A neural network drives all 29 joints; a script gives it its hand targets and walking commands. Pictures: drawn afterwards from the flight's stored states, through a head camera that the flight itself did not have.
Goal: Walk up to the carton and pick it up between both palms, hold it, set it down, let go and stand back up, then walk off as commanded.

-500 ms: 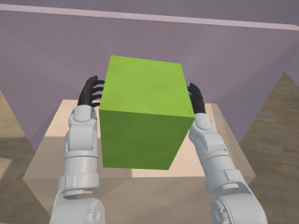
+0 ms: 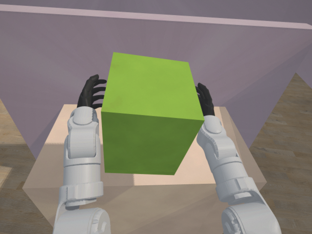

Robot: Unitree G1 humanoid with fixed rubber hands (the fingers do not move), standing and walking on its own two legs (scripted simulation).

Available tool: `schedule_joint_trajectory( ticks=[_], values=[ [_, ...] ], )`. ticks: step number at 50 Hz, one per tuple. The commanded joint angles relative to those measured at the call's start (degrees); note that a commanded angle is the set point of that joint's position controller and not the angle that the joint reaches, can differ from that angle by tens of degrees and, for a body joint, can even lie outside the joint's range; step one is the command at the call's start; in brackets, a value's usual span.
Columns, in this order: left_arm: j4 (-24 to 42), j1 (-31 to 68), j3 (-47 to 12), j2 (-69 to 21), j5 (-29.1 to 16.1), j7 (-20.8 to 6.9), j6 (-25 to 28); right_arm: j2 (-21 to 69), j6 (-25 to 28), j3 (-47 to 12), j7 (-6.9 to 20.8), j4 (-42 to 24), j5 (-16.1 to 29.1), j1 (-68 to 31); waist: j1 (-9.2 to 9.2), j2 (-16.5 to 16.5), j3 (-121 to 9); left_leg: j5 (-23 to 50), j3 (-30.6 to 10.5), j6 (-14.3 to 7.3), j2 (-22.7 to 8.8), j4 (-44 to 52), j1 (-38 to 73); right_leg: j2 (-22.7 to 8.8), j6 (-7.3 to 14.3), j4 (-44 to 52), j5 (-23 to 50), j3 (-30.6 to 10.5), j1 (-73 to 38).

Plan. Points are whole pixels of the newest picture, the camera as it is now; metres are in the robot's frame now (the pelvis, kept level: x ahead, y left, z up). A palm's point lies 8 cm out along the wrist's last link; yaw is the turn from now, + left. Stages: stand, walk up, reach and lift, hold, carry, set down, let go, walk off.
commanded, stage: reach and lift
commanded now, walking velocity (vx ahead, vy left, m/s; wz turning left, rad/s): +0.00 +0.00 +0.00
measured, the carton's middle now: (146, 118) +0.40 -0.01 +0.13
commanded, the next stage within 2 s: hold in 0.14 s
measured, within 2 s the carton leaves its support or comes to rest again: neither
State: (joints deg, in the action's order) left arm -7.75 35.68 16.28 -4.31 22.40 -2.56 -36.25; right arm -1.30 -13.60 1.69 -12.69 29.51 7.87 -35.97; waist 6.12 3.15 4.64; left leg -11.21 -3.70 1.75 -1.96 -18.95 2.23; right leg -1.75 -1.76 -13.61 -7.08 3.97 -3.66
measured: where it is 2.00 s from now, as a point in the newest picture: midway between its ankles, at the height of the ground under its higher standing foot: outside the picture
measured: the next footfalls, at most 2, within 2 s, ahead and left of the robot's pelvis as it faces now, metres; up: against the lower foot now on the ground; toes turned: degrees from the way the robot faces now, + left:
none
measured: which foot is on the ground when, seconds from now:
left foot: down 0.00-1.00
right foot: down 0.00-1.00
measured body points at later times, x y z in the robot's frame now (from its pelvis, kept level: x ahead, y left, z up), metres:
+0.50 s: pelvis -0.01 +0.00 +0.00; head -0.05 +0.02 +0.45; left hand +0.37 +0.14 +0.21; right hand +0.36 -0.15 +0.19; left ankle +0.01 +0.14 -0.75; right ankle +0.02 -0.14 -0.75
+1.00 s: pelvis -0.01 -0.01 +0.00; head -0.07 +0.02 +0.44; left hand +0.37 +0.14 +0.23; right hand +0.36 -0.15 +0.21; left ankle +0.01 +0.14 -0.75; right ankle +0.02 -0.14 -0.75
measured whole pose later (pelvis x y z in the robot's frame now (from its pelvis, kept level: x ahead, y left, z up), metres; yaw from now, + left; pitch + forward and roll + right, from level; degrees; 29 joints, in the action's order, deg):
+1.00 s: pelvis -0.01 -0.01 +0.00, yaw +0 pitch -12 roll -1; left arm -6.9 39.5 19.3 -3.2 24.6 -5.7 -41.5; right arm -0.4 -17.5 2.1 -13.6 30.5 8.0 -40.7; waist 5.0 3.3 4.5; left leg -9.7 -3.6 2.2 -2.2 -17.5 4.3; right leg -1.6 -1.2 -14.6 -6.9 3.9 -4.6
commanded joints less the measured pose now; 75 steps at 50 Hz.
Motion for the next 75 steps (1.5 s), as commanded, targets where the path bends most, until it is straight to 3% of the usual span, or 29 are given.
schedule_joint_trajectory(
  ticks=[1,21,39,75],
  values=[
    [0.28,26.29,-23.24,-29.98,-7.35,-8.83,0.47,29.73,4.61,-20.16,6.2,-18.38,3.17,-41.99,0.2,-2.85,-19.47,13.96,5.52,-0.54,5.28,2.11,-0.65,4.98,-1.54,-0.96,10.79,3.1,-8.83],
    [2.61,27.39,-22.41,-28.78,-6.9,-9.88,-2.19,29.3,2.53,-20.29,5.34,-18.75,4.47,-42.72,0.26,-3.32,-18.56,14.79,6.27,-0.39,5.34,2.67,-0.47,5.24,-1.37,-1.0,10.16,3.32,-10.3],
    [0.18,30.83,-19.46,-27.53,-5.8,-10.66,-3.82,30.22,0.94,-18.25,5.87,-16.45,3.68,-46.39,-0.72,-2.96,-17.14,7.66,7.57,-1.28,5.47,5.07,-3.57,4.96,-1.09,-0.57,2.44,3.39,-9.75],
    [5.53,28.4,-21.1,-26.9,-6.18,-11.22,-4.87,29.43,0.37,-20.72,5.1,-19.73,5.38,-43.37,-0.33,-3.47,-17.49,13.48,7.45,-0.59,5.44,3.68,-1.12,5.33,-1.15,-1.14,7.15,3.48,-11.01]
  ],
)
